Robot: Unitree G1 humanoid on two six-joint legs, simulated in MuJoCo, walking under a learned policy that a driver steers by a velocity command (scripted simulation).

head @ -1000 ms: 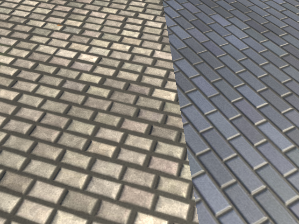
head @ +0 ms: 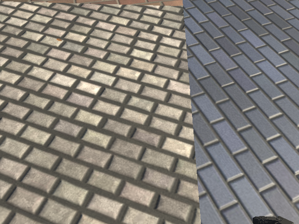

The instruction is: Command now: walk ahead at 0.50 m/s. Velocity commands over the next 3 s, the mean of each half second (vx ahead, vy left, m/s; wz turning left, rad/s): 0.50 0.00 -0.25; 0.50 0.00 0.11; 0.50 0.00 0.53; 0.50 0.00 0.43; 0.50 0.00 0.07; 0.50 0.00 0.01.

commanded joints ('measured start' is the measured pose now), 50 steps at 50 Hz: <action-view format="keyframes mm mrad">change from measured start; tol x32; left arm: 1 -29 124 11 -70 16 3 6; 23 -449 32 0 -273 -5 -7 -58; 29 51 273 102 -183 1 7 -36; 50 -73 132 45 -114 14 -20 18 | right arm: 1 369 -250 -85 48 -12 -13 -13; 50 -11 -51 -22 -63 1 24 9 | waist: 1 -225 -28 -247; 23 -148 12 86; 30 26 -218 -416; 50 -9 -55 80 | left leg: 1 581 105 -128 30 -24 111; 3 943 344 -741 -173 -329 270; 10 352 198 -172 -349 -18 157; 22 572 218 118 -338 173 92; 27 620 229 173 53 785 43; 28 478 193 184 265 672 15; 30 -138 -77 5 897 -564 -48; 31 -227 -19 -111 952 -531 -21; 50 -242 38 11 138 49 2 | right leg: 1 -249 -171 25 527 670 -92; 3 -796 10 157 1034 -173 -31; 23 -825 -107 19 341 401 -61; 28 -206 13 -17 255 303 -180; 30 345 -439 832 73 199 -429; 37 -273 -251 151 -109 433 -217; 50 28 -290 -130 -78 704 -138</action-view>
